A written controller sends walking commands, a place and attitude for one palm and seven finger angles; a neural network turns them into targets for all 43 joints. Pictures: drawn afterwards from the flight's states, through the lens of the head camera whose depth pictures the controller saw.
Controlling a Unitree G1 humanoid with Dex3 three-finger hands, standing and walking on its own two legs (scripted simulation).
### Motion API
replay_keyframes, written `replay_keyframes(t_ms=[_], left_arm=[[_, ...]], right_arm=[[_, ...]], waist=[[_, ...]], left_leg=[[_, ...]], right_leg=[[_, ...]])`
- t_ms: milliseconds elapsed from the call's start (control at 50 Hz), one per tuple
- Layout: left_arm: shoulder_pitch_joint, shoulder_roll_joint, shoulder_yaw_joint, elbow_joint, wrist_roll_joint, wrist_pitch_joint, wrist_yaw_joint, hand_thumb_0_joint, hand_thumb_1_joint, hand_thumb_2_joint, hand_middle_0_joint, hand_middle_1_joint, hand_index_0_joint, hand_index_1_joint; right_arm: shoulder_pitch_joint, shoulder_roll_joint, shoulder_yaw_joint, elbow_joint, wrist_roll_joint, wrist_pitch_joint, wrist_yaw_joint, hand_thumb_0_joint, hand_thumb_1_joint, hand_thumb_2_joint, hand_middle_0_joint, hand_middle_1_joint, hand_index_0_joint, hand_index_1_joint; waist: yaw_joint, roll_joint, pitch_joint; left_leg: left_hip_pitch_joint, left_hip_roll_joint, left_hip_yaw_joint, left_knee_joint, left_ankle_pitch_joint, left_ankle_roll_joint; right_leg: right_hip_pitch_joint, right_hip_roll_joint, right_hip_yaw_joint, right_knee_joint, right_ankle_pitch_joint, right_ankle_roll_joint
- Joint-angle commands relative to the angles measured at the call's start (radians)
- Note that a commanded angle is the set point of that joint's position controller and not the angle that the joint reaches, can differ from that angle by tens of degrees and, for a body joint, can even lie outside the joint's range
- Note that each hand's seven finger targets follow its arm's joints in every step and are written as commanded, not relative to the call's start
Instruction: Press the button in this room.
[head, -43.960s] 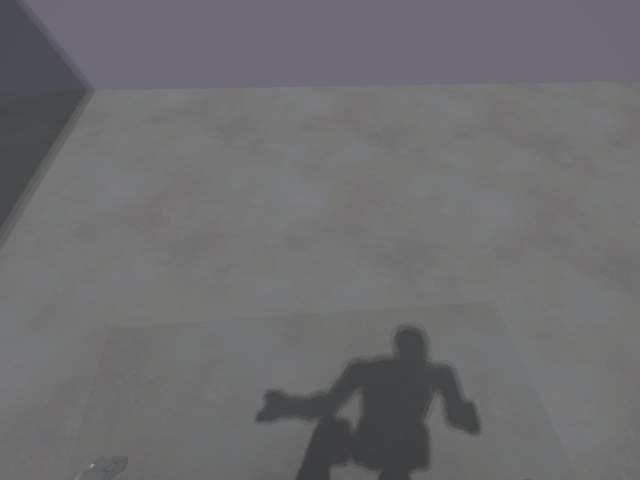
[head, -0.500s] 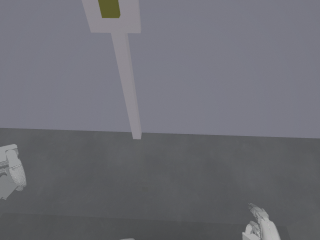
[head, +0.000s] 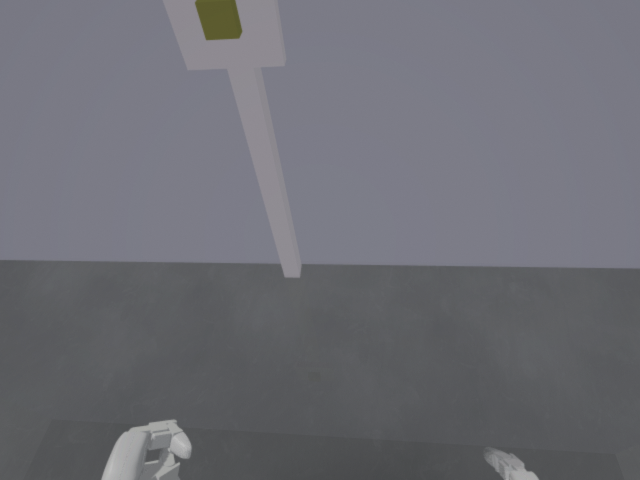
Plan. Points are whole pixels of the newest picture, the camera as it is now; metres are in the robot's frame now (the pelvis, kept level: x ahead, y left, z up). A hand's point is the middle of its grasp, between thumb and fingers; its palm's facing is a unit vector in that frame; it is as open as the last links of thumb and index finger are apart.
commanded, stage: let the arm hang, fingers relaxed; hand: left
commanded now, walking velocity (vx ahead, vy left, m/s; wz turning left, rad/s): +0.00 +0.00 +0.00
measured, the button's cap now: (220, 16) +0.86 +0.21 +0.19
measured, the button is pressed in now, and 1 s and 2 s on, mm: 0 0 0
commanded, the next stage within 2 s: stand and wait in 0.90 s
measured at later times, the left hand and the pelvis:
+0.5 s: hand out of the picture -0.02 +0.21 -0.16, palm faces +0.00 -0.97 -0.24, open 6.6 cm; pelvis -0.04 +0.02 +0.01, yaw -2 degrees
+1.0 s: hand out of the picture -0.05 +0.19 -0.16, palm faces +0.00 -0.98 -0.18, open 7.4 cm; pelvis -0.04 +0.03 +0.01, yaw -2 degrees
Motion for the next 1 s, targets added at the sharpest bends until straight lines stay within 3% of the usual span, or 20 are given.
replay_keyframes(t_ms=[0, 20, 40, 60, 80, 100, 120, 140, 160, 180, 200, 220, 260, 300, 380, 480, 660, 880, 980], left_arm=[[0.072, 0.195, 0.041, 0.110, -0.008, -0.041, 0.003, 0.000, 0.900, 0.900, -0.897, -1.060, -0.897, -1.060], [0.043, 0.197, 0.035, 0.149, -0.014, -0.038, 0.007, 0.000, 0.900, 0.900, -0.860, -1.020, -0.860, -1.020], [0.018, 0.184, 0.028, 0.180, -0.025, -0.036, 0.008, 0.000, 0.900, 0.900, -0.823, -0.980, -0.823, -0.980], [0.019, 0.150, 0.017, 0.205, -0.033, -0.034, 0.005, 0.000, 0.900, 0.900, -0.787, -0.940, -0.787, -0.940], [0.034, 0.096, 0.004, 0.232, -0.035, -0.028, 0.008, 0.000, 0.900, 0.900, -0.750, -0.900, -0.750, -0.900], [0.027, 0.068, 0.000, 0.260, -0.032, -0.021, 0.011, 0.000, 0.900, 0.900, -0.713, -0.860, -0.713, -0.860], [0.009, 0.077, 0.002, 0.292, -0.034, -0.014, 0.004, 0.000, 0.900, 0.900, -0.677, -0.820, -0.677, -0.820], [-0.016, 0.088, -0.002, 0.327, -0.035, -0.009, -0.004, 0.000, 0.900, 0.900, -0.640, -0.780, -0.640, -0.780], [-0.022, 0.094, -0.003, 0.358, -0.033, -0.009, -0.011, 0.000, 0.900, 0.900, -0.603, -0.740, -0.603, -0.740], [-0.010, 0.097, -0.005, 0.389, -0.031, -0.009, -0.017, 0.000, 0.900, 0.900, -0.567, -0.700, -0.567, -0.700], [0.000, 0.104, -0.008, 0.424, -0.029, -0.012, -0.018, 0.000, 0.900, 0.900, -0.530, -0.660, -0.530, -0.660], [0.000, 0.117, -0.010, 0.447, -0.027, -0.017, -0.019, 0.000, 0.900, 0.900, -0.493, -0.620, -0.493, -0.620], [-0.028, 0.109, -0.022, 0.489, -0.031, -0.023, -0.020, 0.000, 0.900, 0.900, -0.420, -0.540, -0.420, -0.540], [-0.043, 0.103, -0.027, 0.515, -0.033, -0.027, -0.018, 0.000, 0.900, 0.900, -0.347, -0.460, -0.347, -0.460], [-0.028, 0.085, -0.032, 0.562, -0.036, -0.030, -0.012, 0.000, 0.900, 0.900, -0.200, -0.300, -0.200, -0.300], [-0.006, 0.064, -0.033, 0.604, -0.038, -0.028, -0.007, 0.000, 0.900, 0.900, -0.200, -0.300, -0.200, -0.300], [0.019, 0.032, -0.029, 0.643, -0.038, -0.030, -0.001, 0.000, 0.900, 0.900, -0.200, -0.300, -0.200, -0.300], [0.034, 0.013, -0.030, 0.661, -0.036, -0.032, 0.003, 0.000, 0.900, 0.900, -0.200, -0.300, -0.200, -0.300], [0.047, 0.005, -0.032, 0.668, -0.036, -0.037, 0.003, 0.000, 0.900, 0.900, -0.200, -0.300, -0.200, -0.300]], right_arm=[[0.013, -0.042, -0.017, -0.073, -0.009, -0.022, -0.016, 0.000, -0.900, -0.900, 0.200, 0.300, 0.200, 0.300], [0.052, -0.048, -0.015, -0.040, -0.008, -0.024, -0.016, 0.000, -0.900, -0.900, 0.200, 0.300, 0.200, 0.300], [0.096, -0.055, -0.016, -0.007, -0.011, -0.030, -0.020, 0.000, -0.900, -0.900, 0.200, 0.300, 0.200, 0.300], [0.120, -0.090, -0.019, 0.015, -0.018, -0.039, -0.026, 0.000, -0.900, -0.900, 0.200, 0.300, 0.200, 0.300], [0.112, -0.108, -0.019, 0.025, -0.020, -0.037, -0.033, 0.000, -0.900, -0.900, 0.200, 0.300, 0.200, 0.300], [0.087, -0.089, -0.014, 0.034, -0.023, -0.026, -0.033, 0.000, -0.900, -0.900, 0.200, 0.300, 0.200, 0.300], [0.050, -0.082, -0.007, 0.042, -0.024, -0.023, -0.041, 0.000, -0.900, -0.900, 0.200, 0.300, 0.200, 0.300], [0.046, -0.066, -0.001, 0.056, -0.023, -0.021, -0.046, 0.000, -0.900, -0.900, 0.200, 0.300, 0.200, 0.300], [0.049, -0.061, 0.002, 0.065, -0.021, -0.021, -0.050, 0.000, -0.900, -0.900, 0.200, 0.300, 0.200, 0.300], [0.048, -0.062, 0.002, 0.077, -0.018, -0.021, -0.052, 0.000, -0.900, -0.900, 0.200, 0.300, 0.200, 0.300], [0.052, -0.059, 0.001, 0.090, -0.012, -0.022, -0.051, 0.000, -0.900, -0.900, 0.200, 0.300, 0.200, 0.300], [0.072, -0.059, -0.001, 0.097, -0.008, -0.023, -0.051, 0.000, -0.900, -0.900, 0.200, 0.300, 0.200, 0.300], [0.106, -0.050, 0.000, 0.133, -0.006, -0.018, -0.048, 0.000, -0.900, -0.900, 0.200, 0.300, 0.200, 0.300], [0.147, -0.040, 0.004, 0.171, -0.009, -0.016, -0.045, 0.000, -0.900, -0.900, 0.200, 0.300, 0.200, 0.300], [0.178, -0.024, 0.012, 0.232, -0.012, -0.021, -0.043, 0.000, -0.900, -0.900, 0.200, 0.300, 0.200, 0.300], [0.201, -0.004, 0.020, 0.284, -0.013, -0.030, -0.045, 0.000, -0.900, -0.900, 0.200, 0.300, 0.200, 0.300], [0.243, 0.034, 0.021, 0.334, -0.011, -0.040, -0.052, 0.000, -0.900, -0.900, 0.200, 0.300, 0.200, 0.300], [0.268, 0.053, 0.015, 0.349, -0.009, -0.036, -0.054, 0.000, -0.900, -0.900, 0.200, 0.300, 0.200, 0.300], [0.262, 0.052, 0.014, 0.346, -0.007, -0.040, -0.055, 0.000, -0.900, -0.900, 0.200, 0.300, 0.200, 0.300]], waist=[[0.035, -0.268, -0.126], [0.017, -0.205, -0.154], [-0.005, -0.096, -0.171], [-0.008, 0.070, -0.200], [0.004, 0.230, -0.196], [0.006, 0.297, -0.142], [0.014, 0.355, -0.094], [0.010, 0.367, -0.043], [0.017, 0.340, -0.006], [0.027, 0.276, 0.007], [0.030, 0.202, 0.011], [0.023, 0.077, 0.003], [0.004, -0.051, 0.025], [-0.011, -0.102, 0.046], [-0.007, -0.092, 0.062], [0.005, -0.052, 0.100], [0.013, -0.012, 0.082], [0.005, -0.024, 0.104], [0.004, -0.030, 0.081]], left_leg=[[-0.053, -0.030, 0.025, -0.154, 0.091, 0.009], [0.018, -0.019, 0.020, -0.241, 0.192, 0.009], [0.146, 0.015, 0.002, -0.323, 0.447, 0.020], [0.283, 0.118, -0.083, -0.307, 0.747, 0.054], [0.323, 0.214, -0.183, -0.290, 0.915, 0.117], [0.243, 0.243, -0.173, -0.336, 0.819, 0.157], [0.188, 0.222, -0.168, -0.367, 0.736, 0.159], [0.128, 0.202, -0.160, -0.399, 0.637, 0.145], [0.092, 0.189, -0.147, -0.404, 0.597, 0.125], [0.070, 0.172, -0.127, -0.393, 0.538, 0.101], [0.055, 0.146, -0.110, -0.382, 0.463, 0.077], [0.073, 0.129, -0.090, -0.367, 0.404, 0.057], [0.107, 0.097, -0.066, -0.370, 0.242, 0.041], [0.159, 0.081, -0.048, -0.363, 0.233, 0.041], [0.167, 0.091, -0.045, -0.397, 0.257, 0.044], [0.118, 0.095, -0.053, -0.440, 0.242, 0.047], [0.100, 0.097, -0.061, -0.457, 0.258, 0.050], [0.102, 0.095, -0.057, -0.455, 0.225, 0.050], [0.131, 0.096, -0.055, -0.442, 0.274, 0.053]], right_leg=[[0.372, -0.175, 0.168, -0.088, 1.175, -0.059], [0.365, -0.159, 0.153, -0.073, 1.074, -0.044], [0.285, -0.143, 0.136, -0.048, 0.911, -0.018], [0.165, -0.093, 0.100, -0.020, 0.639, 0.019], [0.076, -0.037, 0.066, -0.037, 0.267, 0.049], [0.078, -0.003, 0.060, -0.031, -0.030, 0.052], [0.082, 0.004, 0.074, -0.029, -0.060, 0.055], [0.098, 0.005, 0.072, -0.049, -0.039, 0.050], [0.119, 0.001, 0.071, -0.096, 0.026, 0.047], [0.154, -0.004, 0.069, -0.160, 0.121, 0.045], [0.183, -0.023, 0.083, -0.215, 0.205, 0.040], [0.188, -0.046, 0.099, -0.244, 0.266, 0.034], [0.125, -0.084, 0.145, -0.309, 0.168, 0.014], [0.060, -0.097, 0.165, -0.353, 0.084, -0.001], [0.053, -0.079, 0.144, -0.350, 0.082, 0.011], [0.075, -0.066, 0.131, -0.325, 0.099, 0.017], [0.112, -0.060, 0.121, -0.295, 0.156, 0.016], [0.078, -0.058, 0.120, -0.304, 0.128, 0.018], [0.081, -0.063, 0.121, -0.302, 0.162, 0.018]])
